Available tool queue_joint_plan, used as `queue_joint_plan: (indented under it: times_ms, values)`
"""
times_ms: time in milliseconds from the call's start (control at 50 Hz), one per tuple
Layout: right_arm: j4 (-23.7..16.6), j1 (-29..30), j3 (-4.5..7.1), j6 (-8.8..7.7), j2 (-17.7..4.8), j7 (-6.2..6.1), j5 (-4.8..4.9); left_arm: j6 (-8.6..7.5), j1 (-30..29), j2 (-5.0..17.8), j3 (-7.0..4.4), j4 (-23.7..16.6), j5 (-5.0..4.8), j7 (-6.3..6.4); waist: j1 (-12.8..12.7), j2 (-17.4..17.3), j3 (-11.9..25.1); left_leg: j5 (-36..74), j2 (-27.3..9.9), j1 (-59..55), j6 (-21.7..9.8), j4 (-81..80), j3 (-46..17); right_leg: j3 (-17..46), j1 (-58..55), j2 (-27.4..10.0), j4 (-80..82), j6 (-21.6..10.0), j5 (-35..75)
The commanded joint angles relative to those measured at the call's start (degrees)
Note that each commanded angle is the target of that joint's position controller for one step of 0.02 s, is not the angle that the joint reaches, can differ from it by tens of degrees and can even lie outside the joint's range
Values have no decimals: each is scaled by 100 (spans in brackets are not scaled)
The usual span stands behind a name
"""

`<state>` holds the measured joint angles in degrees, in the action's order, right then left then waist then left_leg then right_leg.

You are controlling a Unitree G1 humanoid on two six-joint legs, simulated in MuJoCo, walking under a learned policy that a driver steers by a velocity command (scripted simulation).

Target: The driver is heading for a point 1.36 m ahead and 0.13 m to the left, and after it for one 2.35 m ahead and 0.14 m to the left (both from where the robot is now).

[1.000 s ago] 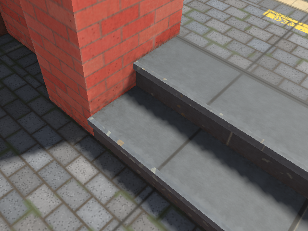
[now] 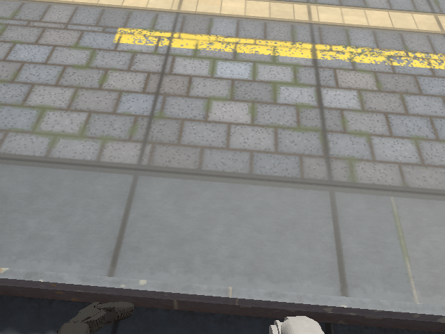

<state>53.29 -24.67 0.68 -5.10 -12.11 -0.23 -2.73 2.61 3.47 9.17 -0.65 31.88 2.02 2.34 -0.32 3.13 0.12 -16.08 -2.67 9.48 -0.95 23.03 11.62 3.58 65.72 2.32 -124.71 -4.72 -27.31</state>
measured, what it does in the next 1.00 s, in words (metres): climbs: right foot 0.17 m higher, then left foot 0.17 m higher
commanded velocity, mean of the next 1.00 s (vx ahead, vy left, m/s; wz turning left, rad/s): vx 0.50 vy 0.00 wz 0.09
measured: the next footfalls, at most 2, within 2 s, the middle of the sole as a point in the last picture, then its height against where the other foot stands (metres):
right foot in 0.18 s outside the picture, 0.17 m higher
left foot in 0.70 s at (231, 237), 0.17 m higher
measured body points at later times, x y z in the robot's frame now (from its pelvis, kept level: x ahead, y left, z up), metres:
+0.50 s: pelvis +0.29 -0.08 +0.15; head +0.29 -0.09 +0.60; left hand +0.21 +0.15 +0.01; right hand +0.45 -0.30 +0.05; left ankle +0.40 +0.08 -0.26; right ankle +0.21 -0.12 -0.58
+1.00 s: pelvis +0.64 -0.10 +0.31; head +0.63 -0.12 +0.76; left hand +0.82 +0.15 +0.25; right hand +0.63 -0.31 +0.15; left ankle +0.57 -0.01 -0.41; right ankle +0.79 -0.25 -0.28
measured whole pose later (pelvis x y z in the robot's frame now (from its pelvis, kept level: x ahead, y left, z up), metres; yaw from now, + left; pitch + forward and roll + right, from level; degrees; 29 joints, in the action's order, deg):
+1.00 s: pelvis +0.64 -0.10 +0.31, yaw +9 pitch +5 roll +3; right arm 59.5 -26.6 -1.1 -7.7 -10.4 3.1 -2.9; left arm -5.4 4.2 12.8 1.6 41.2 4.1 -1.8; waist 2.7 -0.4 7.8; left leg -22.2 9.3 17.4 -4.8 35.5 -5.5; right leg 7.6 58.3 -5.3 -78.7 -0.7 -8.7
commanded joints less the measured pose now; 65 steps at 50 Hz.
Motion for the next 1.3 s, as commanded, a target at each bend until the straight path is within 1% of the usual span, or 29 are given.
queue_joint_plan:
  times_ms: [20,80,120,180,200,220,240,260,300,360,480,580,620,700,720,740,760,780,800,840,900,960,1080,1140,1160,1180,1220,1260,1300]
  values:
    - [-36,-215,99,-145,-680,0,38,-56,-1221,-46,102,-1056,19,49,26,-564,-692,-1353,-1466,-199,-566,-1741,-1046,-86,1590,-156,219,23,-125]
    - [62,-273,109,-34,-805,-227,152,-38,-1497,-318,309,-1576,35,-187,-51,-944,-424,227,-1216,63,-864,-2501,-620,-780,385,-614,2396,59,54]
    - [-135,63,22,77,-649,-231,323,-117,-1371,-253,336,-1301,-108,-294,2,-697,94,4814,-921,385,-1043,-2626,122,-1739,-2473,-300,4646,-242,-246]
    - [-335,128,423,50,-1850,-65,459,-95,1254,236,58,-411,-54,-274,-1012,-1736,2304,10778,-1470,-1582,-851,885,34,-1489,-4639,532,6147,-546,61]
    - [-507,107,459,-47,-1790,30,437,-166,1590,638,-114,-311,15,-303,-1195,-1672,2626,8843,-1350,-936,-687,2477,-273,-131,-5559,289,6996,-714,-38]
    - [-1103,212,345,-104,-1016,318,388,-174,1771,1468,-373,51,-81,-238,-862,898,2573,2090,20,1813,-143,4984,-562,3526,-6727,-1413,8907,-1383,410]
    - [-1095,247,387,-124,-758,407,94,-68,1541,1667,-575,79,-122,-173,-778,563,2712,581,498,2518,-112,7364,-1876,5238,-6385,-1813,10301,-1353,-221]
    - [-1019,562,463,-109,-698,663,209,-285,3067,1842,-450,734,104,-431,-1413,71,-66,1867,1146,5073,-516,8544,-3916,4593,-5725,-1458,10010,-423,-460]
    - [-1354,816,317,-208,-619,510,-52,-467,2477,1182,-308,1627,16,-815,-477,115,251,1669,1296,5855,-972,9956,-3454,3114,-5610,-1403,9618,-930,1538]
    - [-1224,585,-17,149,-112,354,85,-522,1099,-184,207,2069,381,-984,664,-591,227,2210,795,6500,-1482,10109,-3217,1782,-4453,-1208,10017,-705,864]
    - [-1608,2084,-353,145,251,543,185,-847,2541,146,316,2822,671,-645,255,-119,-66,1116,377,7374,-1351,10357,-1609,167,-4596,-890,10831,-201,1333]
    - [-2266,4048,-322,487,-169,426,268,-798,3860,533,420,3074,597,-943,-424,445,-111,1123,206,7862,-1021,7829,-565,114,-6202,-1676,11719,-430,2981]
    - [-2241,3456,-304,567,-121,506,176,-929,2600,772,413,2644,446,-1025,557,422,-27,1185,381,5282,-1069,7000,-16,-944,-4670,-1396,11612,-218,7054]
    - [-1958,2362,-159,554,-534,599,228,-1080,2844,2343,-22,2692,-23,-927,996,855,148,-780,1368,3030,-594,3985,427,-926,-6216,-2091,10013,2,12319]
    - [-1370,653,8,494,-828,473,244,-1026,2616,2373,-93,2668,254,-950,1418,759,758,-19,1368,991,-876,3553,-428,-795,-5237,-2030,8422,288,12570]
    - [-543,-1187,122,504,-1237,422,214,-969,3148,1428,52,2413,930,-1044,1238,-743,3173,2120,598,-2601,-2138,3472,-3297,-45,-3188,-1486,5902,660,8493]
    - [-241,-1976,173,457,-1181,453,-58,-837,2648,1385,-97,2267,410,-1137,1491,-1595,3047,1449,-507,-2239,-2893,1269,-5983,564,-2189,444,2607,819,1764]
    - [-253,-1486,197,233,-1085,357,-120,-837,1965,988,-74,1959,74,-1082,1273,-878,1594,-293,-493,-810,-2072,701,-5874,1227,-1149,375,1457,233,2335]
    - [-281,-353,165,23,-962,370,23,-936,1497,693,11,1787,111,-870,815,-301,494,-585,-457,428,-2033,796,-5464,1100,-553,212,929,106,2334]
    - [39,780,-127,-74,-12,388,54,-760,1041,356,201,1238,473,-611,-47,82,577,-600,-223,1385,-2022,511,-4702,1115,-434,77,746,-316,1925]
    - [-83,1899,-166,-301,15,454,49,-587,1199,634,174,1136,256,-470,-729,-24,235,-191,336,2875,-1499,-34,-3029,386,-1138,-417,2372,-123,1457]
    - [-173,1393,-85,-582,-452,261,-88,-868,272,900,96,788,215,-329,-261,-209,316,525,640,3199,-1112,-264,-2511,-28,-2375,-770,4289,402,1808]
    - [-343,149,325,-436,-1060,480,299,-619,-755,693,188,546,119,-451,323,-752,23,1396,-132,1163,-1266,59,-3282,-455,-3843,-421,9033,1034,2553]
    - [-505,100,232,-419,-499,475,49,-1030,870,1482,-153,937,-80,-160,-293,-164,1532,2899,298,1097,-426,2420,-3061,52,-6691,-1103,8832,-428,3686]
    - [-714,-955,-19,-512,410,397,-104,-1074,2168,1756,-191,1085,-118,-211,-211,1861,3609,-645,1326,3049,133,4361,-2314,2727,-9970,-2861,9189,-2448,4984]
    - [-871,222,145,-444,-214,444,74,-973,2677,1694,-244,1418,5,-184,-861,1500,2560,-1873,1196,4817,155,5932,-1973,4087,-9616,-3003,10271,-2090,3006]
    - [-796,913,214,-265,-357,285,147,-941,1584,1156,-141,1336,18,-121,-486,307,643,-10,255,5097,-116,6437,-1764,2291,-6942,-2543,10687,-942,789]
    - [-669,1048,175,-206,-226,308,-126,-878,985,299,98,1264,-6,-89,-84,94,539,471,-169,3962,-115,5485,-1739,1225,-5891,-2175,11244,-775,1745]
    - [-677,1394,145,-143,-40,438,-22,-890,816,329,3,1329,63,2,31,69,517,438,-253,3895,-101,5150,-1663,424,-5833,-1892,11502,-668,2200]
